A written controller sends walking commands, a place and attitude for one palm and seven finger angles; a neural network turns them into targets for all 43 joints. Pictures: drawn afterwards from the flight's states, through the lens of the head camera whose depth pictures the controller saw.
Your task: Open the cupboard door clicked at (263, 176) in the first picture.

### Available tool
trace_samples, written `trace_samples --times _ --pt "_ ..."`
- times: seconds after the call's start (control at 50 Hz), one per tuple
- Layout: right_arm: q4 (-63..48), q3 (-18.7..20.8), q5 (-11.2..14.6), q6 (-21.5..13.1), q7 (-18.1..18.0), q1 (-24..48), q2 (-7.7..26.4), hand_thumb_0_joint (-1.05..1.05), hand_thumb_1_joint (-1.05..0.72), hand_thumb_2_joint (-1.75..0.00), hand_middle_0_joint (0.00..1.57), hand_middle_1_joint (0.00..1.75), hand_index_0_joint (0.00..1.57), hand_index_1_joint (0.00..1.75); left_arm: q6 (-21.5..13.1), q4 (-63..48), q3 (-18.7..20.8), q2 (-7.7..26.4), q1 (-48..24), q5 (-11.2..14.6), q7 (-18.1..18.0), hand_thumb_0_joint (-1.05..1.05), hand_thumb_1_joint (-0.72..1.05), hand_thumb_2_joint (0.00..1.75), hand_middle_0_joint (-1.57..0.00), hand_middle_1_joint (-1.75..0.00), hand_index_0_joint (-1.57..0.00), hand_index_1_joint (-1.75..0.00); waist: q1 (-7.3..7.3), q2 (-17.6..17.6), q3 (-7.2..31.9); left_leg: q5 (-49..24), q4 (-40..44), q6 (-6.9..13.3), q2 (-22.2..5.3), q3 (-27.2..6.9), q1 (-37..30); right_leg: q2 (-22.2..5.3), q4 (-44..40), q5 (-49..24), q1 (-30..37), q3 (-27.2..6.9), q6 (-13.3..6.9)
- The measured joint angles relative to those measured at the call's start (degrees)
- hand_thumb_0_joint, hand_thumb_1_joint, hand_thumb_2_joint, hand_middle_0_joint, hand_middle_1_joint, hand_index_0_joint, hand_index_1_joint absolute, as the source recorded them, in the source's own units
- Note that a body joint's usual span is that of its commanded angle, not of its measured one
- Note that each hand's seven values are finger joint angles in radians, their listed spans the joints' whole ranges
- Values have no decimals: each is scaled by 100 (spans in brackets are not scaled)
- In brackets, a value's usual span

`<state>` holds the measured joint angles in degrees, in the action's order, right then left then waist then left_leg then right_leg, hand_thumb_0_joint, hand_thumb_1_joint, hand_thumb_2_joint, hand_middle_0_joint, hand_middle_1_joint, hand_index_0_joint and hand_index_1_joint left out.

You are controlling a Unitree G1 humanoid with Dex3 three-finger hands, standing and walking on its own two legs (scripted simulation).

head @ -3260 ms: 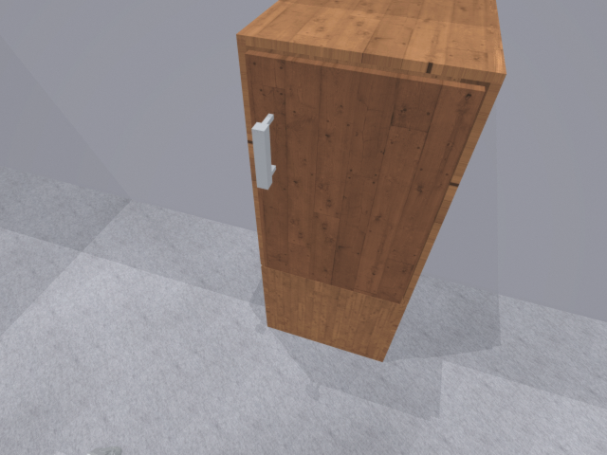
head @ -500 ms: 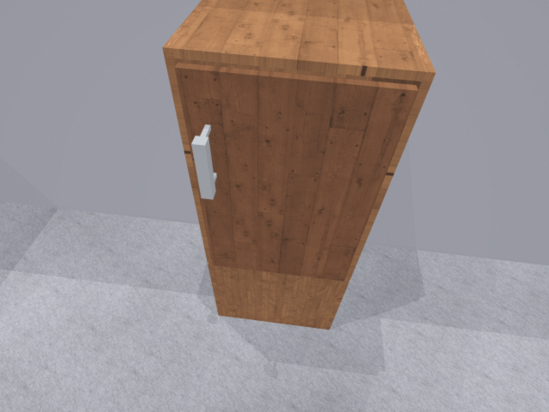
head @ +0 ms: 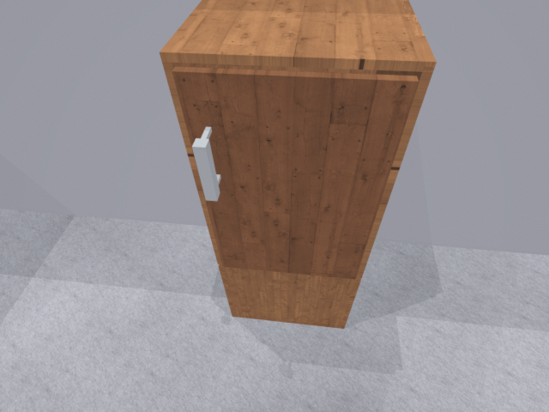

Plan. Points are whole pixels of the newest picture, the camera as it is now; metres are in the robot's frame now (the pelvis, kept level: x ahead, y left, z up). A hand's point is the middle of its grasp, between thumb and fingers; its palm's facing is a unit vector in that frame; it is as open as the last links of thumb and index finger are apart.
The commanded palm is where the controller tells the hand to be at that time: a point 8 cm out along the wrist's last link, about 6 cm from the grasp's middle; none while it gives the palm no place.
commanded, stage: look again from close up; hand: left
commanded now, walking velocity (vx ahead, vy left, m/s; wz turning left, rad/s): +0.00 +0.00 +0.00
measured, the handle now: (210, 164) +0.53 +0.16 +0.06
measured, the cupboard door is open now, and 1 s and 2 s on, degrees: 0 0 0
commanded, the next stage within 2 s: raise the hand with hooked fingers in 0.48 s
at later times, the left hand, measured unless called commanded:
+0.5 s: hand out of the picture +0.02 +0.15 -0.17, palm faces +0.04 -0.98 -0.19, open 7.4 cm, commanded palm none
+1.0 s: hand (172, 387) +0.17 +0.16 -0.04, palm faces -0.06 -1.00 +0.02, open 8.6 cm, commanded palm +0.15 +0.23 -0.03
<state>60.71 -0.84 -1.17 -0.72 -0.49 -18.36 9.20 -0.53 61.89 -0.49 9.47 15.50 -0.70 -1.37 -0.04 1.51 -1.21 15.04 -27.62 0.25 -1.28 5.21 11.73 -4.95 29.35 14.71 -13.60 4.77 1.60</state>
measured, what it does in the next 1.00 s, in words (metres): lowers itself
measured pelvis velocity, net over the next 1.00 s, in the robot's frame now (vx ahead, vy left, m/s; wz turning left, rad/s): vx -0.02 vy -0.02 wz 0.01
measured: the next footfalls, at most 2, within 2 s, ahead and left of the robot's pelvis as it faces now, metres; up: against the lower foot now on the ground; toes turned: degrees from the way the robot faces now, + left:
none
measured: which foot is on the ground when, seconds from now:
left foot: down 0.00-1.00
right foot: down 0.00-1.00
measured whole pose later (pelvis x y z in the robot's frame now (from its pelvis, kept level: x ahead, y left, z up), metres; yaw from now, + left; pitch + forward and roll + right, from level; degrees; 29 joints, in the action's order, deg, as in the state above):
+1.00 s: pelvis -0.02 -0.02 -0.07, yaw +1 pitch +10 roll +0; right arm 28.7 4.4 1.8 -15.3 -0.5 -7.5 15.7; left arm -29.3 9.1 9.7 10.9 23.7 16.0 24.7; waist -1.1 -2.1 6.1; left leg 28.1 -59.4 -1.7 -4.2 2.6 41.1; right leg -4.6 59.8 27.6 -41.9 5.4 -0.4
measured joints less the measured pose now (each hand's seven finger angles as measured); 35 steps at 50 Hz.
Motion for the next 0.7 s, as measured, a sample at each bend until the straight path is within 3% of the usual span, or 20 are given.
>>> trace_samples --times 0.6,0.62,0.64,0.7 --pt "315 52 28 0 -75 374 28 1 -92 -90 19 30 20 30 -48 212 46 -67 -47 -4 -31 1 91 90 -20 -30 -20 -30 -79 -127 -111 49 100 -212 -229 -144 -156 235 -230 74 263 175 -170" --pt "91 19 107 -51 -104 307 72 1 -92 -90 20 30 20 30 319 -669 76 -54 250 245 -82 2 92 90 -20 -30 -20 -30 -80 -106 -151 112 20 -204 -259 -139 -134 260 -194 76 246 168 -170" --pt "-158 1 162 -283 -189 184 104 2 -92 -90 20 30 20 30 426 -1723 149 -2 613 425 -133 3 93 90 -20 -30 -20 -30 -113 -128 -163 140 3 -198 -247 -112 -144 244 -114 107 214 139 -175" --pt "-768 92 340 -1016 -354 -12 256 2 -92 -90 20 30 20 30 37 -3992 193 70 1164 832 -353 4 93 89 -20 -32 -20 -31 -58 -47 -15 187 -194 -187 -178 -195 42 154 117 234 70 207 -158"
